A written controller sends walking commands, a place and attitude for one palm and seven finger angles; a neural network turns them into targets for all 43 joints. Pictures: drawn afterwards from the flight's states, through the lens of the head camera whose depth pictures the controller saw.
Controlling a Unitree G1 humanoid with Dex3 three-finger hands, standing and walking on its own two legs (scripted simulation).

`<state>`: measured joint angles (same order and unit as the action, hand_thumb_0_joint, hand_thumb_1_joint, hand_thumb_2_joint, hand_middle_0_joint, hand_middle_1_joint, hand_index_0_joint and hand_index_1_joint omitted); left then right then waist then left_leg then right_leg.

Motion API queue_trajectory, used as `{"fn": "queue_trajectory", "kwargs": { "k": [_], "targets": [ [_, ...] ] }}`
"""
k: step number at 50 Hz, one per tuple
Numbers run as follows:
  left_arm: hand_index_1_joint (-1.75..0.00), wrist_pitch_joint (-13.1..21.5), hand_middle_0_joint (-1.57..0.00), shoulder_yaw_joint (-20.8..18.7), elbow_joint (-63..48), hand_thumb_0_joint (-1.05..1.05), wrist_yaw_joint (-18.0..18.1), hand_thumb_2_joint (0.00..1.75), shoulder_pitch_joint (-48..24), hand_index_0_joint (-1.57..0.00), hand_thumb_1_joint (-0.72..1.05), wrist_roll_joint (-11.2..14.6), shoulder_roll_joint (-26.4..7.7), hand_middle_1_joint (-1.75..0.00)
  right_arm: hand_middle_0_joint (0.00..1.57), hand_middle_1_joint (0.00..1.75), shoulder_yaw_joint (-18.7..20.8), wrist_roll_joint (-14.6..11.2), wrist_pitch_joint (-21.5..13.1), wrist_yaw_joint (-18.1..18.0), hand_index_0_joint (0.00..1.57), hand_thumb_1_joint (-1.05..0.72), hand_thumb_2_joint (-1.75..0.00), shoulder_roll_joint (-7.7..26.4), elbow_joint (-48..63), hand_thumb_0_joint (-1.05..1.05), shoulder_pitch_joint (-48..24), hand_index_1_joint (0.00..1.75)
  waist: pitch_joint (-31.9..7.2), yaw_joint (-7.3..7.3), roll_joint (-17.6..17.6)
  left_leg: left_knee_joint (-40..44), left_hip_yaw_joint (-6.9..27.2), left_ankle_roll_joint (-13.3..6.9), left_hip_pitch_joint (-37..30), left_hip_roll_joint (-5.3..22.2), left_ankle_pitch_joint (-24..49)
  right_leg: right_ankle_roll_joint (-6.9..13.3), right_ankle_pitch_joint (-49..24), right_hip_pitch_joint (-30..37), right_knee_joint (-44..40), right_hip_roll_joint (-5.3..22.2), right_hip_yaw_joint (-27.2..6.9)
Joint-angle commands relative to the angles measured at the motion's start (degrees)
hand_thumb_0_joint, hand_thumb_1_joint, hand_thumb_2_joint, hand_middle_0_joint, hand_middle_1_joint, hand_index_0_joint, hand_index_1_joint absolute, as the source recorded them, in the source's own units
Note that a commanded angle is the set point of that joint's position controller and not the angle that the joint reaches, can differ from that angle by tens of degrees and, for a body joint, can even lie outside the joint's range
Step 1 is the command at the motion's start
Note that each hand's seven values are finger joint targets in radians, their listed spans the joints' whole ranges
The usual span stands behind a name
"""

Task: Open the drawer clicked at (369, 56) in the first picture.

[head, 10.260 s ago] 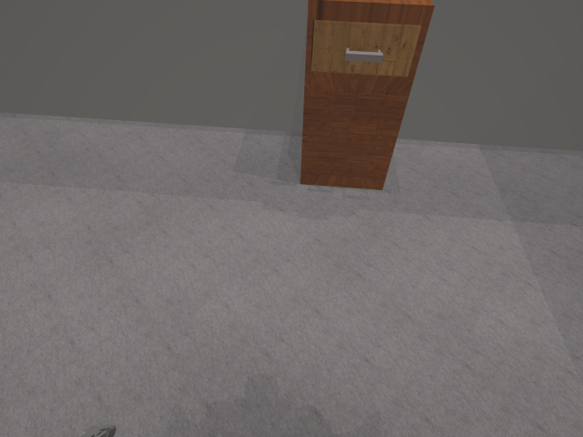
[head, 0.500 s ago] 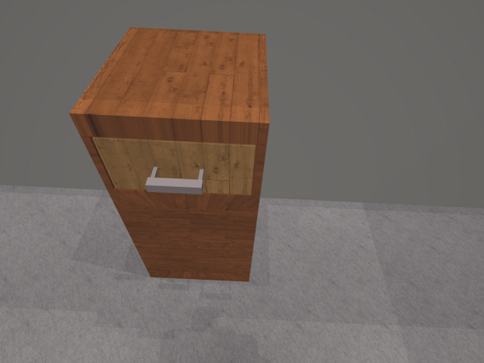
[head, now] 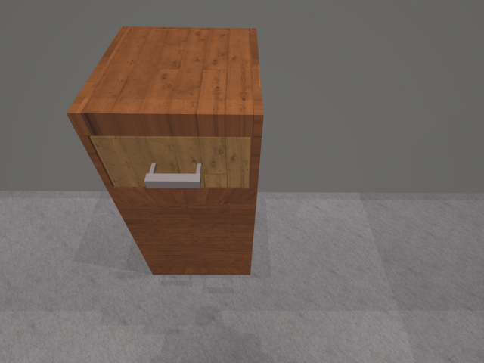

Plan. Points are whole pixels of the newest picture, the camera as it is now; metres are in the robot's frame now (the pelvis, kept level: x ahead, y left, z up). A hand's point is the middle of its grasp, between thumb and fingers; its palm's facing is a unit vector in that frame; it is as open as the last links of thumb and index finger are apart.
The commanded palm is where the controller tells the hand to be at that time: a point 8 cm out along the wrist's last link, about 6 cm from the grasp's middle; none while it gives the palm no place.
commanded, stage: come to a stop and stand still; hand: left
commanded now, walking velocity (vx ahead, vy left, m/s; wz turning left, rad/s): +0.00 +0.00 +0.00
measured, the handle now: (175, 174) +0.54 +0.20 -0.07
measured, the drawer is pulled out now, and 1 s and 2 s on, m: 0.00 0.00 0.00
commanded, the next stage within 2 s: look again from close up in 0.26 s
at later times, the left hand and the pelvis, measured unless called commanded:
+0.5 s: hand out of the picture +0.00 +0.14 -0.16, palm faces +0.00 -0.98 -0.19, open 7.4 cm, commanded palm none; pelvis +0.01 -0.03 +0.01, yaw +0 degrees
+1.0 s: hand out of the picture +0.03 +0.12 -0.17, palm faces +0.03 -0.98 -0.20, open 7.4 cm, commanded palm +0.13 +0.17 -0.06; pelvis +0.04 -0.05 +0.01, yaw +0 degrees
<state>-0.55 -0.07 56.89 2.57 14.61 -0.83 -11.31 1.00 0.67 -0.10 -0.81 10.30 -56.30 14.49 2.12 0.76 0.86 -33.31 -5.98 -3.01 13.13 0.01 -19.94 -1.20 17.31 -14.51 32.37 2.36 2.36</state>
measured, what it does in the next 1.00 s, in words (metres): shifts its weight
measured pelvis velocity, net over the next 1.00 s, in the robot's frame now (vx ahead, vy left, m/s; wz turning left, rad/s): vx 0.04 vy -0.05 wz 0.01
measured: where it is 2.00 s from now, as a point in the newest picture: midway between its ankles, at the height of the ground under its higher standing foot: outside the picture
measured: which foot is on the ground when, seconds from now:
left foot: down 0.00-1.00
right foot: down 0.00-1.00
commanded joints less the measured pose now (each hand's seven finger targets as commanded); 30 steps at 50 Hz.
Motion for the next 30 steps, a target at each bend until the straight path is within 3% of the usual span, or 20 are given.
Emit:
{"fn": "queue_trajectory", "kwargs": {
  "k": [1, 4, 6, 7, 15, 18, 25, 30],
  "targets": [
    [-0.3, 0.7, -0.2, 0.0, -2.8, 0.0, -0.4, 0.9, 2.5, -0.2, 0.9, 0.1, -4.8, -0.3, 0.2, 0.3, 0.1, 0.2, -1.0, 0.0, 0.2, -0.9, -0.9, 6.9, 4.2, 0.0, 1.5, 0.3, 2.7, -1.06, 0.9, 13.9, 10.5, -1.0, 5.1, 7.9, 3.6, 3.1, -1.6, 1.2, -4.6, 1.3, -2.3],
    [-0.3, 0.7, -0.2, 0.1, -2.4, 0.0, -0.8, 0.9, 2.0, -0.2, 0.9, 0.1, -5.2, -0.3, 0.2, 0.3, -0.2, 0.4, -1.0, 0.1, 0.2, -0.9, -0.9, 7.3, 3.2, 0.0, 2.1, 0.3, 3.9, -0.98, 0.3, 16.2, 10.0, -0.7, 5.7, 7.1, -2.6, 3.2, -1.1, 1.1, -5.7, 1.8, -3.1],
    [-0.3, 0.9, -0.2, 0.1, -2.0, 0.0, -0.8, 0.9, 2.1, -0.2, 0.9, 0.1, -5.3, -0.3, 0.2, 0.3, -0.4, 0.3, -1.0, 0.1, 0.2, -0.9, -0.9, 7.2, 2.6, 0.0, 2.4, 0.3, 3.7, -0.92, -1.6, 16.2, 9.4, -0.6, 4.9, 6.6, -2.5, 3.2, -1.4, 1.1, -6.7, 2.2, -3.9],
    [-0.3, 0.9, -0.2, 0.1, -1.8, 0.0, -0.9, 0.9, 2.0, -0.2, 0.9, 0.0, -5.3, -0.3, 0.2, 0.3, -0.5, 0.4, -1.1, 0.1, 0.2, -0.9, -0.9, 7.1, 2.1, 0.0, 3.0, 0.3, 3.5, -0.71, -0.5, 16.6, 9.5, -0.5, 4.3, 6.6, -2.4, 3.2, -1.4, 1.0, -6.6, 2.1, -3.7],
    [-0.3, 1.6, -0.2, 0.1, 0.9, 0.0, -1.0, 0.9, 3.0, -0.2, 0.9, 0.2, -4.5, -0.3, 0.2, 0.3, -1.1, 0.2, -1.2, -0.1, 0.2, -0.9, -0.9, 5.9, -1.5, 0.0, 4.5, 0.3, 1.9, -0.51, -2.3, 13.9, 6.9, 0.0, 0.6, 5.7, 3.4, 3.4, -3.3, 0.8, -8.8, 3.3, -5.6],
    [-0.3, 1.8, -0.2, 0.1, 2.1, 0.0, -0.9, 0.9, 3.5, -0.2, 0.9, 0.2, -4.1, -0.3, 0.2, 0.3, -1.3, 0.1, -1.4, -0.3, 0.2, -0.9, -0.9, 5.3, -3.1, 0.0, 5.1, 0.3, 0.8, -0.5, -0.9, 13.1, 6.3, 0.2, -1.0, 6.0, 7.1, 3.4, -6.9, 1.5, -8.3, 3.3, -5.3],
    [-0.3, 2.2, -0.2, 0.0, 4.7, 0.0, -0.8, 0.9, 4.7, -0.2, 0.9, 0.3, -3.2, -0.3, 0.2, 0.3, -1.4, 0.0, -1.5, -0.8, 0.2, -0.9, -0.9, 3.8, -5.8, 0.0, 5.5, 0.3, 0.4, -0.55, -2.6, 11.4, 5.2, 0.7, -2.5, 6.0, 11.2, 3.8, -13.5, 3.0, -8.5, 4.0, -5.5],
    [-0.3, 2.4, -0.2, -0.1, 5.7, 0.0, -0.6, 0.9, 5.3, -0.2, 0.9, 0.3, -2.9, -0.3, 0.2, 0.3, -1.3, 0.0, -1.6, -1.1, 0.2, -0.9, -0.9, 3.2, -7.1, 0.0, 5.8, 0.3, -0.8, -0.55, -1.6, 10.6, 4.7, 1.1, -4.0, 6.2, 14.0, 4.0, -18.3, 4.2, -8.2, 4.2, -5.3]
  ]
}}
